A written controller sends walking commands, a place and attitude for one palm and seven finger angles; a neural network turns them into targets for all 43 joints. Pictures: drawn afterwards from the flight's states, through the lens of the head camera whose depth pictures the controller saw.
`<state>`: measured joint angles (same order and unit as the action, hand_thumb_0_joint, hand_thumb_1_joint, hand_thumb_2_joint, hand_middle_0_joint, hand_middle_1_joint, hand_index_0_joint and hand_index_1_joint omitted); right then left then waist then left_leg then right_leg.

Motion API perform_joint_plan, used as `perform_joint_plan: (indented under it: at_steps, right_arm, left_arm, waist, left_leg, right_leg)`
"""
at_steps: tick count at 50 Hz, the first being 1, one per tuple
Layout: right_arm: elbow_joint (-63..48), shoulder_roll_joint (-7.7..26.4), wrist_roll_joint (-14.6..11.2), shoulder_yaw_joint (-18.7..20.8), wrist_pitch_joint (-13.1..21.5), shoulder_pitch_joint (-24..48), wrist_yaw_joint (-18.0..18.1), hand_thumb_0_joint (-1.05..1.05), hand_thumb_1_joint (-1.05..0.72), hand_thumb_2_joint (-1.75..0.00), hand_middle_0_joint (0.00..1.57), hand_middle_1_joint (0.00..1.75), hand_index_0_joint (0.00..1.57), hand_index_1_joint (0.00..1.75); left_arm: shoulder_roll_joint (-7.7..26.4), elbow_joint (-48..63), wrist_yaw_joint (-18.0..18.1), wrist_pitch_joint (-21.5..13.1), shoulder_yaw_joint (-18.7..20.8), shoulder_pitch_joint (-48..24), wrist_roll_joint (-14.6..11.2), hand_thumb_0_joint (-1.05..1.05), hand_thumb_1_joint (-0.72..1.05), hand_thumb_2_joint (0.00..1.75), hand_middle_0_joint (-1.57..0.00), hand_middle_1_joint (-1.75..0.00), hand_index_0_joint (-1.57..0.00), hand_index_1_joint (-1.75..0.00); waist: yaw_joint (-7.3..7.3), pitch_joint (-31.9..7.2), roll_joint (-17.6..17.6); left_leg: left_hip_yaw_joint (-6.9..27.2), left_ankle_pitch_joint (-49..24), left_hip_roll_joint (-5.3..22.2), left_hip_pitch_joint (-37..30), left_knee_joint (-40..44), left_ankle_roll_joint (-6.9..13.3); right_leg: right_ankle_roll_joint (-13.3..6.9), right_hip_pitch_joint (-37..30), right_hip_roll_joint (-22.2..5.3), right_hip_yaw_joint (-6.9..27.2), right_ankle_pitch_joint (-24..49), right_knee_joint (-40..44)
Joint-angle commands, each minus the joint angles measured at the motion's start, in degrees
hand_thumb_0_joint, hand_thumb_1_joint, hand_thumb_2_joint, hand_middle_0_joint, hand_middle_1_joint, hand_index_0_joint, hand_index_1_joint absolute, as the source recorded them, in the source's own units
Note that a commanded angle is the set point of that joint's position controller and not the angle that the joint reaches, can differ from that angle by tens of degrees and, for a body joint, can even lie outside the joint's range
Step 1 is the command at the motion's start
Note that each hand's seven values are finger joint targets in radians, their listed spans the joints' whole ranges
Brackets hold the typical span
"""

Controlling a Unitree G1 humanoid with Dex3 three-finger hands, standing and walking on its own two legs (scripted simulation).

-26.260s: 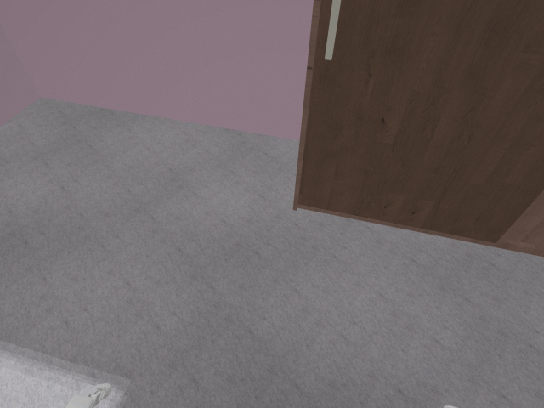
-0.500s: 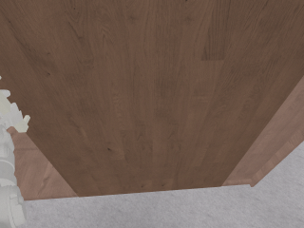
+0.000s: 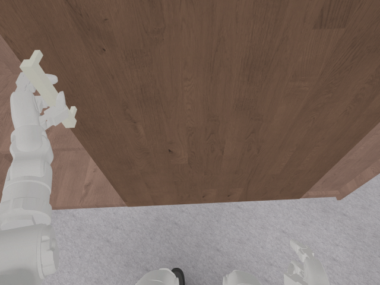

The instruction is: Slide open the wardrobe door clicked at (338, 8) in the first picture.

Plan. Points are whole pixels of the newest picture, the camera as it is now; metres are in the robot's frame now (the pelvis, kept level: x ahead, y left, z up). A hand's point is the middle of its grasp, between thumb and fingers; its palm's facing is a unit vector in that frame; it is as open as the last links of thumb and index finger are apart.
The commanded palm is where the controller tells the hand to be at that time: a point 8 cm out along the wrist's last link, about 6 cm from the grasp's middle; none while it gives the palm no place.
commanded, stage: stop walking and hold the door there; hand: left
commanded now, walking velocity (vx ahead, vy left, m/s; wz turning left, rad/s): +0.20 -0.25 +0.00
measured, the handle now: (55, 92) +0.47 +0.33 +0.12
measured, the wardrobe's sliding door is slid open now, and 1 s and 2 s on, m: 0.66 0.66 0.66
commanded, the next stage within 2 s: loosen the grip on the handle in 1.02 s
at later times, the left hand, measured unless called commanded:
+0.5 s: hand (62, 106) +0.42 +0.29 +0.12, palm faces +0.38 -0.90 -0.23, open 5.8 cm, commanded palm +0.38 +0.32 +0.10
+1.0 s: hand (62, 105) +0.42 +0.29 +0.12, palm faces +0.44 -0.87 -0.24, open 5.8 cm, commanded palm +0.38 +0.34 +0.10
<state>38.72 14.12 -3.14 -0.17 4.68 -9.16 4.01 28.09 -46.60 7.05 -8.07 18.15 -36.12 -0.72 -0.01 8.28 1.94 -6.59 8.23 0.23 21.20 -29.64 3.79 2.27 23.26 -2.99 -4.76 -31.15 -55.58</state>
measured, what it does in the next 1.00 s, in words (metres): steps on the spot: right foot, then right foot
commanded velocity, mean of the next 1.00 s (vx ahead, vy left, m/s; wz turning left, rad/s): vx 0.05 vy -0.03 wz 0.00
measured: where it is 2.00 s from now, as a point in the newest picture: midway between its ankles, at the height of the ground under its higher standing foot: outside the picture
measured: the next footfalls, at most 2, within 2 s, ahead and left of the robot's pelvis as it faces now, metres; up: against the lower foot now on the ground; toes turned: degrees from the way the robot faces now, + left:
right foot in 0.14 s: -0.03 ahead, -0.07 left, +0.00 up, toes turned -6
right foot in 0.58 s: +0.01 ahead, -0.13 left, +0.00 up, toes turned -6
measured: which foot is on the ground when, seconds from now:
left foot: down 0.00-1.00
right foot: up 0.00-0.12, down 0.14-0.32, up 0.34-0.56, down 0.58-1.00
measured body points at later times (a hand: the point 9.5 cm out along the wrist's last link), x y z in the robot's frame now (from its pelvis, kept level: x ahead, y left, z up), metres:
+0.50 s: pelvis -0.03 +0.02 +0.01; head +0.01 +0.02 +0.45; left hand +0.39 +0.34 +0.14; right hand +0.04 -0.27 -0.10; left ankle +0.07 +0.10 -0.73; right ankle -0.04 -0.11 -0.71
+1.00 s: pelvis +0.01 -0.02 +0.00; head +0.03 -0.02 +0.45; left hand +0.40 +0.34 +0.14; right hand +0.10 -0.31 -0.11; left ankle +0.07 +0.10 -0.73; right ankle -0.03 -0.12 -0.73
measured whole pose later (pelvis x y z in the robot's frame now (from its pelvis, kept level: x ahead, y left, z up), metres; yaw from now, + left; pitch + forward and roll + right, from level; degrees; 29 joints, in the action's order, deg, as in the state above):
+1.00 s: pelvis +0.01 -0.02 +0.00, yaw -2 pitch +0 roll -1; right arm 42.4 17.9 -2.9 -0.2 2.8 -14.5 7.0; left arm 32.7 -59.7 2.6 -10.1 23.0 -36.9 -0.5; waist 2.2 2.2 1.1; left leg -7.3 10.8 5.0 20.3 -31.3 0.0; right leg -0.4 11.8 -0.4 -4.6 -19.1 -31.0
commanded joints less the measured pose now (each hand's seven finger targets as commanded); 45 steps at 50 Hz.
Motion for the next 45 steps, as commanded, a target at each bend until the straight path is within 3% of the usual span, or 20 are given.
perform_joint_plan:
  at_steps: [1, 3, 6, 8, 9, 10, 11, 13, 15, 16, 17, 18, 20, 24, 26, 29, 33, 35, 42, 45]
  right_arm:
    - [-5.4, 9.8, 0.1, 2.5, 2.7, -3.5, 1.0, 0.0, -0.9, -0.9, 0.2, 0.3, 0.2, 0.3]
    - [-5.2, 9.6, 0.7, 1.4, 2.3, -3.8, 1.3, 0.0, -0.9, -0.9, 0.2, 0.3, 0.2, 0.3]
    - [-5.8, 9.5, 1.4, 1.0, 2.0, -3.4, 1.4, 0.0, -0.9, -0.9, 0.2, 0.3, 0.2, 0.3]
    - [-5.7, 9.8, 2.0, 1.3, 1.3, -4.8, 1.3, 0.0, -0.9, -0.9, 0.2, 0.3, 0.2, 0.3]
    - [-5.5, 10.3, 1.6, 1.6, 1.3, -5.5, 1.4, 0.0, -0.9, -0.9, 0.2, 0.3, 0.2, 0.3]
    - [-5.1, 10.3, 0.9, 1.7, 1.8, -4.7, 1.2, 0.0, -0.9, -0.9, 0.2, 0.3, 0.2, 0.3]
    - [-4.9, 10.1, 0.7, 1.2, 2.3, -4.7, 1.2, 0.0, -0.9, -0.9, 0.2, 0.3, 0.2, 0.3]
    - [-4.0, 10.8, 1.0, 1.1, 2.4, -6.3, 1.7, 0.0, -0.9, -0.9, 0.2, 0.3, 0.2, 0.3]
    - [-3.4, 12.7, 1.0, 2.2, 1.5, -6.9, 1.8, 0.0, -0.9, -0.9, 0.2, 0.3, 0.2, 0.3]
    - [-2.9, 12.6, 1.0, 2.0, 0.8, -6.9, 1.7, 0.0, -0.9, -0.9, 0.2, 0.3, 0.2, 0.3]
    - [-3.0, 12.0, 1.6, 1.7, 1.1, -7.3, 1.9, 0.0, -0.9, -0.9, 0.2, 0.3, 0.2, 0.3]
    - [-2.8, 11.3, 2.0, 1.2, 1.5, -6.7, 2.2, 0.0, -0.9, -0.9, 0.2, 0.3, 0.2, 0.3]
    - [-2.5, 11.6, 2.0, 1.6, 2.0, -6.8, 3.0, 0.0, -0.9, -0.9, 0.2, 0.3, 0.2, 0.3]
    - [-2.2, 12.7, 1.4, 2.1, 2.6, -8.1, 3.2, 0.0, -0.9, -0.9, 0.2, 0.3, 0.2, 0.3]
    - [-2.7, 13.0, 1.4, 2.3, 2.8, -7.7, 3.1, 0.0, -0.9, -0.9, 0.2, 0.3, 0.2, 0.3]
    - [-2.7, 13.5, 1.6, 2.6, 2.4, -8.3, 3.1, 0.0, -0.9, -0.9, 0.2, 0.3, 0.2, 0.3]
    - [-3.0, 12.4, 1.1, 2.4, 2.3, -7.2, 3.2, 0.0, -0.9, -0.9, 0.2, 0.3, 0.2, 0.3]
    - [-2.5, 12.7, 1.0, 2.4, 2.2, -7.5, 3.3, 0.0, -0.9, -0.9, 0.2, 0.3, 0.2, 0.3]
    - [-2.0, 12.1, 0.3, 2.3, 0.9, -6.9, 3.7, 0.0, -0.9, -0.9, 0.2, 0.3, 0.2, 0.3]
    - [-2.0, 12.3, 0.3, 2.5, 0.3, -6.7, 3.6, 0.0, -0.9, -0.9, 0.2, 0.3, 0.2, 0.3]
  left_arm:
    - [11.7, 17.4, -1.8, -3.8, -1.9, -22.4, 0.0, 0.0, 0.9, 0.9, -0.45, -1.4, -0.45, -1.4]
    - [15.0, 14.4, -1.6, -2.6, 0.2, -22.2, 0.2, 0.0, 0.9, 0.9, -0.45, -1.4, -0.45, -1.4]
    - [14.4, 13.5, -1.8, -1.8, -0.8, -24.2, 0.2, 0.0, 0.9, 0.9, -0.45, -1.4, -0.45, -1.4]
    - [16.8, 10.3, -2.3, -1.6, 0.8, -24.1, 0.2, 0.0, 0.9, 0.9, -0.45, -1.4, -0.45, -1.4]
    - [18.1, 8.4, -2.2, -1.4, 2.1, -25.7, 0.4, 0.0, 0.9, 0.9, -0.45, -1.4, -0.45, -1.4]
    - [14.6, 8.5, -2.4, -1.5, -0.3, -28.5, 0.2, 0.0, 0.9, 0.9, -0.45, -1.4, -0.45, -1.4]
    - [12.1, 8.8, -2.6, -1.9, -1.9, -29.6, 0.0, 0.0, 0.9, 0.9, -0.45, -1.4, -0.45, -1.4]
    - [14.1, 8.6, -2.2, -1.6, -0.1, -27.6, 0.3, 0.0, 0.9, 0.9, -0.45, -1.4, -0.45, -1.4]
    - [18.3, 6.1, -2.3, -1.5, 3.5, -24.9, 0.9, 0.0, 0.9, 0.9, -0.45, -1.4, -0.45, -1.4]
    - [19.5, 1.6, -2.7, -1.7, 4.4, -22.7, 0.4, 0.0, 0.9, 0.9, -0.45, -1.4, -0.45, -1.4]
    - [17.6, 1.0, -3.2, -1.9, 2.3, -22.8, 0.2, 0.0, 0.9, 0.9, -0.45, -1.4, -0.45, -1.4]
    - [14.5, 2.6, -3.1, -2.1, -0.3, -24.3, 0.5, 0.0, 0.9, 0.9, -0.45, -1.4, -0.45, -1.4]
    - [14.1, 5.5, -2.5, -2.7, -0.5, -25.3, 0.0, 0.0, 0.9, 0.9, -0.45, -1.4, -0.45, -1.4]
    - [15.1, 2.7, -2.3, -2.7, 0.0, -25.0, 0.3, 0.0, 0.9, 0.9, -0.45, -1.4, -0.45, -1.4]
    - [14.3, 2.0, -2.7, -2.9, -1.1, -26.1, 0.5, 0.0, 0.9, 0.9, -0.45, -1.4, -0.45, -1.4]
    - [20.0, -1.5, -2.8, -3.4, 2.9, -24.4, 1.4, 0.0, 0.9, 0.9, -0.45, -1.4, -0.45, -1.4]
    - [19.7, -2.9, -3.2, -4.1, 2.6, -25.7, 1.4, 0.0, 0.9, 0.9, -0.45, -1.4, -0.45, -1.4]
    - [23.3, -3.6, -3.1, -4.4, 5.8, -24.9, 1.4, 0.0, 0.9, 0.9, -0.45, -1.4, -0.45, -1.4]
    - [21.9, -3.7, -3.5, -4.5, 4.6, -21.2, 1.0, 0.0, 0.9, 0.9, -0.45, -1.4, -0.45, -1.4]
    - [23.8, -4.4, -3.3, -4.2, 7.0, -18.7, 1.1, 0.0, 0.9, 0.9, -0.45, -1.4, -0.45, -1.4]
  waist:
    - [1.46, -29.4, 5.9]
    - [1.02, -28.6, 7.2]
    - [0.5, -27.2, 7.7]
    - [1.07, -24.5, -2.8]
    - [1.5, -22.8, -8.5]
    - [1.15, -20.6, -11.0]
    - [1.15, -21.4, -9.6]
    - [1.86, -25.5, -3.5]
    - [1.6, -27.6, 8.0]
    - [1.7, -26.2, 11.9]
    - [1.93, -22.2, 12.4]
    - [2.13, -19.2, 9.0]
    - [1.93, -20.3, 7.4]
    - [1.36, -24.1, 9.4]
    - [1.44, -23.5, 11.5]
    - [1.17, -23.6, 9.0]
    - [1.89, -21.3, 2.1]
    - [1.42, -22.5, 0.8]
    - [1.63, -23.2, 0.7]
    - [1.12, -22.8, -1.8]
  left_leg:
    - [17.5, -13.9, 15.8, -24.0, 8.5, 5.9]
    - [17.6, -6.0, 15.2, -21.3, 11.1, 4.3]
    - [15.0, 8.7, 12.4, -12.9, 12.1, -1.2]
    - [9.5, 9.8, 7.2, -6.7, 3.6, -5.6]
    - [5.8, 8.7, 5.3, -5.9, -2.7, -5.6]
    - [6.6, 7.6, 4.8, -4.1, -6.7, -4.4]
    - [6.8, 8.1, 5.3, -3.3, -6.0, -3.5]
    - [5.5, -5.5, 6.5, -9.9, 1.1, -1.8]
    - [16.4, -19.1, 13.1, -23.0, 2.4, 3.0]
    - [23.9, -8.3, 18.0, -22.4, 8.7, 4.8]
    - [30.4, 3.7, 19.7, -20.6, 14.6, 5.4]
    - [32.0, 11.0, 21.1, -16.7, 18.4, 4.9]
    - [26.3, 11.8, 19.8, -16.5, 19.6, 2.4]
    - [14.3, 6.0, 15.8, -17.7, 16.3, 1.3]
    - [11.5, 9.5, 14.4, -14.6, 15.7, 0.3]
    - [7.5, 7.1, 10.8, -12.3, 10.9, -1.7]
    - [5.9, 2.3, 8.8, -12.9, 4.5, -3.0]
    - [5.8, -3.4, 9.1, -13.2, 2.8, -3.0]
    - [4.3, -14.5, 8.3, -13.0, -1.2, -2.7]
    - [3.9, -14.8, 8.1, -12.2, -2.4, -2.8]
  right_leg:
    - [-0.8, -1.7, 1.6, 1.7, 0.8, 5.4]
    - [-1.8, -6.6, 2.3, 1.4, 1.0, 14.9]
    - [-4.9, -18.8, 1.6, 2.7, 6.9, 32.1]
    - [-9.8, -20.3, -6.5, 12.5, 6.5, 37.7]
    - [-11.7, -16.5, -12.0, 17.4, 3.2, 39.2]
    - [-11.6, -15.8, -12.7, 16.8, 9.4, 37.7]
    - [-10.3, -19.0, -11.6, 13.2, 19.2, 34.1]
    - [-6.7, -21.0, -8.4, 7.0, 31.7, 24.8]
    - [-2.3, -7.5, -0.9, 3.8, 23.2, 16.0]
    - [-2.0, -3.5, 1.3, 4.6, 3.3, 13.2]
    - [-2.5, -0.8, 2.1, 6.0, -2.3, 10.1]
    - [-2.6, -0.8, 1.9, 6.5, -1.6, 7.5]
    - [-2.6, -3.5, 1.6, 5.9, 1.5, 9.6]
    - [-2.1, -9.9, 2.6, 1.8, 5.2, 21.1]
    - [-2.3, -13.3, 2.7, 0.7, 8.3, 25.0]
    - [-3.2, -16.6, 0.5, 1.4, 11.7, 32.4]
    - [-4.1, -10.4, -4.9, 6.2, 15.8, 34.2]
    - [-3.3, -10.4, -4.8, 5.5, 21.6, 32.1]
    - [-2.6, -12.2, -5.3, 6.1, 37.9, 29.5]
    - [-2.4, -12.3, -5.6, 6.1, 40.8, 29.2]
